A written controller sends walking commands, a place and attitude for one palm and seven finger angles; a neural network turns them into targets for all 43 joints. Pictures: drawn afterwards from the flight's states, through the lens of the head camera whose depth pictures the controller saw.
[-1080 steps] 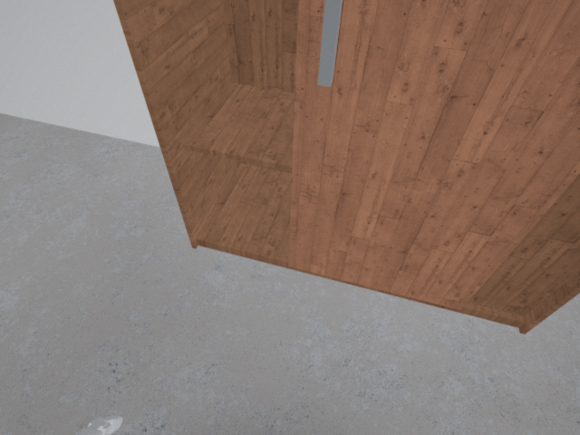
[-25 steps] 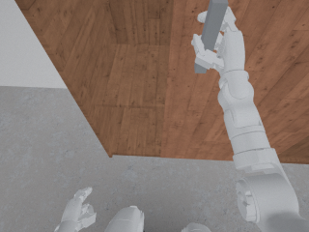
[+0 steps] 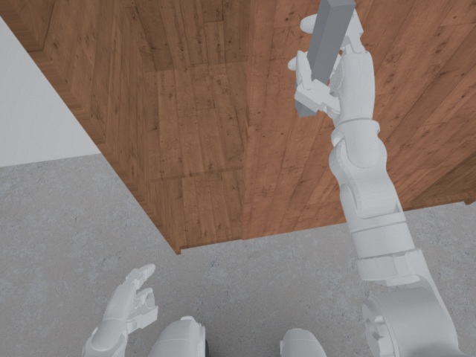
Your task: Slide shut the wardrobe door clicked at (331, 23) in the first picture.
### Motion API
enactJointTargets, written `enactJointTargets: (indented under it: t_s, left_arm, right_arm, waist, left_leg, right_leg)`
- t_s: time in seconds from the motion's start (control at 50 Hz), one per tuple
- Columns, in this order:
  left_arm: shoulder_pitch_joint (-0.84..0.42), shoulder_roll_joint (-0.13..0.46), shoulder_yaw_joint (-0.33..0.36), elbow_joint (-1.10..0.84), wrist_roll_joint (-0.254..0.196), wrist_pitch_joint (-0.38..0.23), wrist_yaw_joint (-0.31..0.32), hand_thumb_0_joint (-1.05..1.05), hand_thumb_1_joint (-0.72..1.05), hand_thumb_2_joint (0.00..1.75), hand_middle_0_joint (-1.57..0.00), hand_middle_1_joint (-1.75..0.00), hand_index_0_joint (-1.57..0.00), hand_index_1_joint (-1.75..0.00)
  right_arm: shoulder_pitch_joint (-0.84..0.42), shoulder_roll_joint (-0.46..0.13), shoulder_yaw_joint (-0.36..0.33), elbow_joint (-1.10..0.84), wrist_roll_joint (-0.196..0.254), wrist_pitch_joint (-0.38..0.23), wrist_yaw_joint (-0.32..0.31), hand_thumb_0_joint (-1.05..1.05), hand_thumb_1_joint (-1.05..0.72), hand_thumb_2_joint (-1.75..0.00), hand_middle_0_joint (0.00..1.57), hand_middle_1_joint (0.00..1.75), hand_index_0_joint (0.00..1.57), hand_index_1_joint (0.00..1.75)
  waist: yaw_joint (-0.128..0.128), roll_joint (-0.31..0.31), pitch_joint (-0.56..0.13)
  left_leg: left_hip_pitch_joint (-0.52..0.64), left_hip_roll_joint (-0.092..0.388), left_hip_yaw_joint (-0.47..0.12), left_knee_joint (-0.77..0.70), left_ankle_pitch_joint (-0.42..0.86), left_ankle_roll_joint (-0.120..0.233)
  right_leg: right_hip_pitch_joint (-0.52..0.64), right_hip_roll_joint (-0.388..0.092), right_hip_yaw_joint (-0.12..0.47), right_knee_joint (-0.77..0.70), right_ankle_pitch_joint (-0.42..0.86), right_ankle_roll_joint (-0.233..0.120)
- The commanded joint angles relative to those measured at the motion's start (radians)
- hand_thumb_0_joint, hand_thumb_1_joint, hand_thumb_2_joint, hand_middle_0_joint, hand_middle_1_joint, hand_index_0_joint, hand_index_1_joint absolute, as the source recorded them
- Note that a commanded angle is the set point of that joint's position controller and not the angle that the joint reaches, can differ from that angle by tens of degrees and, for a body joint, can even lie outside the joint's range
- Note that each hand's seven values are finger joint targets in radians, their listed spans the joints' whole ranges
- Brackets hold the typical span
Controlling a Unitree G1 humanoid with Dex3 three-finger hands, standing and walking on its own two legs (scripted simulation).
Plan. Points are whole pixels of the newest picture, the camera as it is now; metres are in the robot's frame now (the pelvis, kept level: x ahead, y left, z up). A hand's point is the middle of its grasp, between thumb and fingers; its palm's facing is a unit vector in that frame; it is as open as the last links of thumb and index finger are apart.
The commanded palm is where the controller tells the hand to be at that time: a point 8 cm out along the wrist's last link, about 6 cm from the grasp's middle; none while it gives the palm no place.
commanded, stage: step sideways, sliding the door along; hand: right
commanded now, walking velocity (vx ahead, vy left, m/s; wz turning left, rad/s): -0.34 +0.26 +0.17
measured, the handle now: (314, 54) +0.47 -0.12 +0.20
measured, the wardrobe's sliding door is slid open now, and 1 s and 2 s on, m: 0.26 0.00 0.00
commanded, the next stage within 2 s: stop walking and hold the door there in 0.96 s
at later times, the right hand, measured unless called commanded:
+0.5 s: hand (165, 103) +0.40 +0.07 +0.19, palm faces -0.04 +1.00 -0.07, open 6.6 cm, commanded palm +0.39 +0.06 +0.19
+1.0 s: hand (97, 110) +0.40 +0.16 +0.19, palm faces +0.08 +0.99 -0.09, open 6.7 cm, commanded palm +0.37 +0.17 +0.19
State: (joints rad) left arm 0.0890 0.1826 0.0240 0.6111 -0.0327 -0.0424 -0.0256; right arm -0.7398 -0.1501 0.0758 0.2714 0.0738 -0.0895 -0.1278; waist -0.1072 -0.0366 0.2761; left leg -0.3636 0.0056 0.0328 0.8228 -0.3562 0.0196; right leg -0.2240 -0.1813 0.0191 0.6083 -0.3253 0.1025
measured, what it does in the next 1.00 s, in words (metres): steps to the left: left foot, then right foot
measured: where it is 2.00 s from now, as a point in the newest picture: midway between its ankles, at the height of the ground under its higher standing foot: outside the picture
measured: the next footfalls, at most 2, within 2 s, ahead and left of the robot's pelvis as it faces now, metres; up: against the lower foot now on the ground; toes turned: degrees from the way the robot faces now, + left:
left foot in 0.04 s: +0.07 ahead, +0.21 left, +0.00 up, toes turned +1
right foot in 0.50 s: +0.03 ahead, -0.05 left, +0.00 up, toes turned -10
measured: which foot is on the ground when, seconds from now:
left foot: up 0.00-0.02, down 0.04-0.92, up 0.94-1.00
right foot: down 0.00-0.34, up 0.36-0.48, down 0.50-0.66, up 0.68-0.90, down 0.92-1.00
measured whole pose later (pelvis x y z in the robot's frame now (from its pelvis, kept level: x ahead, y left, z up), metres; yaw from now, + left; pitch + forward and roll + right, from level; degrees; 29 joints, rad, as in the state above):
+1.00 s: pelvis -0.03 +0.26 +0.00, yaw +4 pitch -2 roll -3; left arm 0.09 0.20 0.05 0.58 -0.03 0.01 -0.01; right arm -0.59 -0.20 -0.05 0.22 0.08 -0.05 -0.16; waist -0.03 0.03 0.19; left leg -0.50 -0.15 -0.04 1.14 -0.39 -0.02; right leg -0.20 -0.09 -0.07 0.53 -0.28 0.06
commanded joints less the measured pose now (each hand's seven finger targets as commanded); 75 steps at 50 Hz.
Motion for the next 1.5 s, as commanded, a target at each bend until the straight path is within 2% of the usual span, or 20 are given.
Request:
enactJointTargets:
  t_s: [0.0, 0.06, 0.12, 0.18, 0.24, 0.36, 0.44, 0.54, 0.6, 0.64, 0.68, 0.74, 0.82, 0.92, 1.04, 1.06, 1.1, 1.2, 1.38, 1.48]
  left_arm:
    - [-0.057, 0.126, 0.040, -0.146, -0.020, -0.042, 0.011, 0.00, 0.90, 0.90, -0.20, -0.30, -0.20, -0.30]
    - [-0.089, 0.098, 0.049, -0.137, -0.034, -0.049, 0.045, 0.00, 0.90, 0.90, -0.20, -0.30, -0.20, -0.30]
    - [-0.096, 0.066, 0.014, -0.116, -0.015, -0.077, 0.056, 0.00, 0.90, 0.90, -0.20, -0.30, -0.20, -0.30]
    - [-0.089, 0.134, 0.051, -0.149, -0.005, -0.062, 0.025, 0.00, 0.90, 0.90, -0.20, -0.30, -0.20, -0.30]
    - [-0.105, 0.105, 0.041, -0.170, -0.001, -0.066, -0.009, 0.00, 0.90, 0.90, -0.20, -0.30, -0.20, -0.30]
    - [-0.111, 0.053, 0.019, -0.195, -0.016, -0.068, 0.026, 0.00, 0.90, 0.90, -0.20, -0.30, -0.20, -0.30]
    - [-0.120, 0.077, 0.036, -0.149, 0.002, -0.067, 0.033, 0.00, 0.90, 0.90, -0.20, -0.30, -0.20, -0.30]
    - [-0.131, 0.086, 0.050, -0.165, 0.026, -0.013, -0.001, 0.00, 0.90, 0.90, -0.20, -0.30, -0.20, -0.30]
    - [-0.092, 0.069, 0.037, -0.166, -0.010, 0.003, 0.014, 0.00, 0.90, 0.90, -0.20, -0.30, -0.20, -0.30]
    - [-0.140, 0.055, 0.052, -0.181, -0.012, -0.005, 0.037, 0.00, 0.90, 0.90, -0.20, -0.30, -0.20, -0.30]
    - [-0.124, 0.041, 0.029, -0.148, 0.010, -0.028, 0.034, 0.00, 0.90, 0.90, -0.20, -0.30, -0.20, -0.30]
    - [-0.140, 0.037, 0.011, -0.142, 0.009, -0.028, 0.047, 0.00, 0.90, 0.90, -0.20, -0.30, -0.20, -0.30]
    - [-0.117, 0.054, 0.018, -0.162, -0.015, -0.008, 0.045, 0.00, 0.90, 0.90, -0.20, -0.30, -0.20, -0.30]
    - [-0.136, 0.151, 0.053, -0.208, -0.001, 0.015, 0.005, 0.00, 0.90, 0.90, -0.20, -0.30, -0.20, -0.30]
    - [-0.043, 0.160, 0.056, -0.138, -0.015, 0.028, 0.008, 0.00, 0.90, 0.90, -0.20, -0.30, -0.20, -0.30]
    - [0.054, 0.246, 0.089, -0.040, -0.008, 0.051, 0.032, 0.00, 0.90, 0.90, -0.20, -0.30, -0.20, -0.30]
    - [0.042, 0.217, 0.058, -0.087, -0.023, 0.042, 0.031, 0.00, 0.90, 0.90, -0.20, -0.30, -0.20, -0.30]
    - [-0.015, 0.174, 0.012, -0.050, -0.022, -0.007, 0.094, 0.00, 0.90, 0.90, -0.20, -0.30, -0.20, -0.30]
    - [-0.005, 0.213, 0.025, -0.066, -0.025, -0.036, 0.114, 0.00, 0.90, 0.90, -0.20, -0.30, -0.20, -0.30]
    - [0.056, 0.246, 0.042, -0.053, -0.020, -0.015, 0.127, 0.00, 0.90, 0.90, -0.20, -0.30, -0.20, -0.30]
  right_arm:
    - [-0.502, 0.127, 0.213, -0.424, -0.057, -0.143, 0.093, 0.00, -0.90, -0.90, 0.45, 1.40, 0.45, 1.40]
    - [-0.419, 0.032, 0.133, -0.460, -0.066, -0.137, 0.078, 0.00, -0.90, -0.90, 0.45, 1.40, 0.45, 1.40]
    - [-0.362, 0.096, 0.199, -0.566, -0.048, -0.147, 0.072, 0.00, -0.90, -0.90, 0.45, 1.40, 0.45, 1.40]
    - [-0.318, 0.129, 0.229, -0.592, -0.022, -0.151, 0.088, 0.00, -0.90, -0.90, 0.45, 1.40, 0.45, 1.40]
    - [-0.336, 0.132, 0.209, -0.561, -0.053, -0.166, 0.090, 0.00, -0.90, -0.90, 0.45, 1.40, 0.45, 1.40]
    - [-0.215, 0.141, 0.256, -0.622, -0.055, -0.162, 0.092, 0.00, -0.90, -0.90, 0.45, 1.40, 0.45, 1.40]
    - [-0.222, 0.091, 0.214, -0.699, -0.037, -0.179, 0.063, 0.00, -0.90, -0.90, 0.45, 1.40, 0.45, 1.40]
    - [-0.221, -0.001, 0.080, -0.594, -0.074, -0.176, 0.070, 0.00, -0.90, -0.90, 0.45, 1.40, 0.45, 1.40]
    - [-0.233, -0.005, 0.079, -0.535, -0.083, -0.155, 0.074, 0.00, -0.90, -0.90, 0.45, 1.40, 0.45, 1.40]
    - [-0.207, -0.058, 0.031, -0.543, -0.061, -0.146, 0.074, 0.00, -0.90, -0.90, 0.45, 1.40, 0.45, 1.40]
    - [-0.151, -0.032, 0.040, -0.572, -0.038, -0.149, 0.068, 0.00, -0.90, -0.90, 0.45, 1.40, 0.45, 1.40]
    - [-0.188, -0.002, 0.069, -0.598, -0.041, -0.168, 0.048, 0.00, -0.90, -0.90, 0.45, 1.40, 0.45, 1.40]
    - [-0.198, 0.002, 0.090, -0.557, -0.042, -0.165, 0.030, 0.00, -0.90, -0.90, 0.45, 1.40, 0.45, 1.40]
    - [-0.285, 0.103, 0.149, -0.411, -0.010, -0.121, 0.068, 0.00, -0.90, -0.90, 0.45, 1.40, 0.45, 1.40]
    - [-0.486, 0.140, 0.169, -0.345, -0.022, -0.084, 0.075, 0.00, -0.90, -0.90, 0.45, 1.40, 0.45, 1.40]
    - [-0.223, -0.415, -0.376, 0.021, -0.053, -0.057, 0.013, 0.00, -0.90, -0.90, 0.45, 1.40, 0.45, 1.40]
    - [-0.270, -0.250, -0.178, -0.113, -0.044, -0.063, 0.053, 0.00, -0.90, -0.90, 0.45, 1.40, 0.45, 1.40]
    - [-0.185, -0.646, -0.474, -0.049, -0.070, -0.036, 0.025, 0.00, -0.90, -0.90, 0.45, 1.40, 0.45, 1.40]
    - [-0.024, -0.468, -0.381, -0.072, -0.056, -0.058, 0.017, 0.00, -0.90, -0.90, 0.45, 1.40, 0.45, 1.40]
    - [0.015, -0.598, -0.472, 0.055, -0.057, -0.056, 0.001, 0.00, -0.90, -0.90, 0.45, 1.40, 0.45, 1.40]
  waist:
    - [0.163, -0.131, -0.630]
    - [0.147, 0.307, -0.681]
    - [0.151, 0.172, -0.668]
    - [0.145, -0.052, -0.712]
    - [0.124, -0.215, -0.635]
    - [0.120, 0.293, -0.621]
    - [0.143, 0.214, -0.722]
    - [0.117, -0.261, -0.622]
    - [0.154, -0.002, -0.647]
    - [0.131, 0.283, -0.647]
    - [0.114, 0.244, -0.601]
    - [0.118, 0.212, -0.670]
    - [0.116, 0.245, -0.712]
    - [0.124, -0.209, -0.636]
    - [0.106, -0.194, -0.566]
    - [0.093, -0.259, -0.593]
    - [0.110, -0.300, -0.588]
    - [0.082, 0.396, -0.590]
    - [0.116, -0.215, -0.563]
    - [0.119, 0.080, -0.496]
  left_leg:
    - [0.198, 0.000, 0.039, -0.384, 0.349, -0.011]
    - [0.526, 0.181, -0.159, -0.302, 1.268, 0.100]
    - [0.524, 0.190, -0.145, -0.187, 1.333, 0.072]
    - [0.143, 0.050, -0.035, -0.067, 0.415, -0.034]
    - [0.099, 0.040, -0.056, -0.197, 0.059, 0.000]
    - [0.508, 0.216, -0.278, -0.289, 1.416, 0.056]
    - [0.486, 0.167, -0.187, -0.169, 1.287, 0.065]
    - [0.065, 0.039, -0.099, -0.092, -0.049, -0.006]
    - [0.268, 0.049, -0.078, -0.326, 0.457, 0.007]
    - [0.440, 0.225, -0.386, -0.381, 1.330, 0.092]
    - [0.505, 0.220, -0.349, -0.393, 1.290, -0.143]
    - [0.575, 0.168, -0.276, -0.358, 1.237, 0.058]
    - [0.525, 0.111, -0.234, -0.408, 1.083, -0.135]
    - [-0.172, -0.051, -0.253, 0.639, -0.113, -0.086]
    - [-0.039, 0.044, -0.013, 0.221, -0.093, -0.038]
    - [-0.012, 0.006, 0.054, 0.118, -0.075, -0.061]
    - [0.127, -0.008, 0.106, -0.179, 0.090, -0.058]
    - [0.417, 0.304, -0.330, -0.374, 0.930, 0.126]
    - [0.201, 0.131, -0.086, -0.234, 0.479, -0.033]
    - [0.242, 0.214, -0.182, -0.449, 0.425, 0.000]
  right_leg:
    - [0.374, -0.139, -0.006, 0.129, 0.923, -0.147]
    - [-0.005, 0.062, -0.067, 0.292, 0.181, -0.062]
    - [-0.020, 0.051, -0.069, -0.024, 0.112, -0.085]
    - [0.439, -0.203, 0.046, -0.105, 1.107, -0.192]
    - [0.394, -0.244, -0.019, 0.000, 1.042, -0.191]
    - [-0.150, 0.097, -0.050, 0.275, -0.208, -0.086]
    - [0.093, 0.025, -0.099, -0.120, 0.224, -0.080]
    - [0.334, -0.341, 0.015, -0.110, 0.990, -0.245]
    - [0.232, -0.164, -0.109, 0.139, 0.748, -0.134]
    - [-0.057, 0.089, -0.131, 0.396, -0.152, -0.054]
    - [-0.201, 0.107, -0.027, 0.459, -0.225, -0.054]
    - [-0.144, 0.140, -0.077, 0.243, -0.188, -0.055]
    - [0.027, 0.154, -0.133, 0.003, -0.050, -0.089]
    - [0.361, -0.458, 0.343, -0.234, 0.830, -0.427]
    - [0.189, -0.235, -0.065, -0.082, 0.640, -0.249]
    - [0.193, -0.205, -0.087, -0.079, 0.657, -0.216]
    - [0.147, -0.118, -0.103, 0.054, 0.548, -0.157]
    - [-0.283, 0.133, -0.005, 0.543, -0.245, -0.091]
    - [0.179, 0.000, -0.011, -0.186, 0.606, -0.159]
    - [0.003, 0.080, -0.060, -0.112, 0.135, -0.111]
